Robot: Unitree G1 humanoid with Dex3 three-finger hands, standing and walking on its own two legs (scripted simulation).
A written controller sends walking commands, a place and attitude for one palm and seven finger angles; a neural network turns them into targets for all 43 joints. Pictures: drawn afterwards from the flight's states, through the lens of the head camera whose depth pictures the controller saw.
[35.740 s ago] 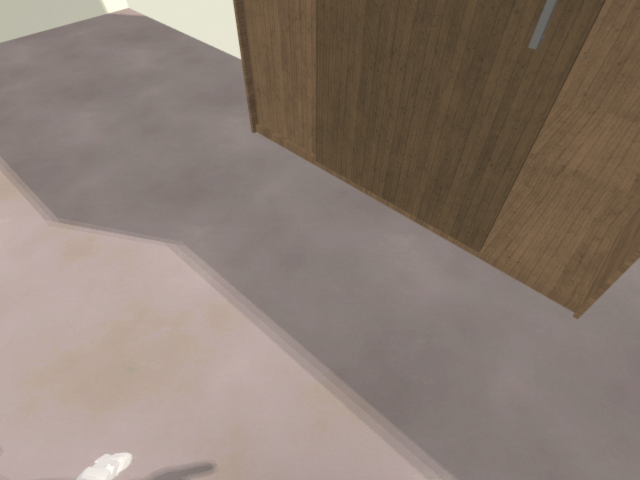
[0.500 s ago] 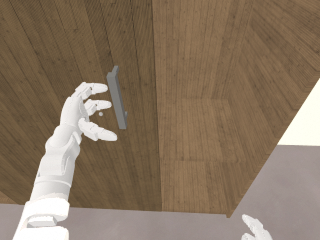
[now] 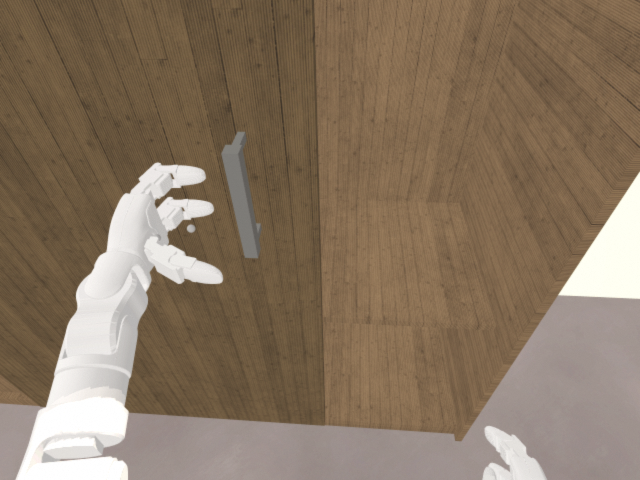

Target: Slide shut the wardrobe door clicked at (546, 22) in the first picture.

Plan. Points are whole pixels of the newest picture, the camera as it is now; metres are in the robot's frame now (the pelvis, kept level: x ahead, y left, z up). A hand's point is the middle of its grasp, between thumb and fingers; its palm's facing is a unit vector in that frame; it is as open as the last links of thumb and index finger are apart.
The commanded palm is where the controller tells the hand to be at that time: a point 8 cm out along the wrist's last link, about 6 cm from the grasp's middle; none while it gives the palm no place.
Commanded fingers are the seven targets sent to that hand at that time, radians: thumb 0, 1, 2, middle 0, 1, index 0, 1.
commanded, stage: move the hooked fingers beside the handle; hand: left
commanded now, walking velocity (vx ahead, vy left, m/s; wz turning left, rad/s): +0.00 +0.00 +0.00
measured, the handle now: (246, 198) +0.44 +0.12 +0.15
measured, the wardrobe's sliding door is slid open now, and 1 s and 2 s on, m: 0.39 0.39 0.39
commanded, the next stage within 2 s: feel for the door with the fingertips in 0.98 s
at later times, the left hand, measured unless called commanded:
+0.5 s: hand (181, 234) +0.36 +0.19 +0.16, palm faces -0.01 -1.00 -0.05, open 14.0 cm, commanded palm +0.34 +0.24 +0.16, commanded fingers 0.00 -0.50 0.30 -0.30 -1.20 -0.30 -1.20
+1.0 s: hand (187, 225) +0.37 +0.18 +0.16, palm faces -0.02 -1.00 -0.05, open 14.0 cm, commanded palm +0.35 +0.24 +0.16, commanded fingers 0.00 -0.50 0.30 -0.30 -1.20 -0.30 -1.20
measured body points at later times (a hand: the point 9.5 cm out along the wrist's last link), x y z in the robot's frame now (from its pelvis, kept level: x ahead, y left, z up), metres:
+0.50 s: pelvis +0.00 +0.00 +0.00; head -0.01 -0.02 +0.45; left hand +0.35 +0.24 +0.16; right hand +0.15 -0.25 -0.10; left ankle +0.01 +0.12 -0.74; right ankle -0.04 -0.11 -0.74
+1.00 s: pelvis +0.01 +0.00 +0.00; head -0.01 -0.01 +0.45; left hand +0.37 +0.24 +0.17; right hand +0.15 -0.25 -0.10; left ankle +0.01 +0.12 -0.74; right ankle -0.04 -0.11 -0.74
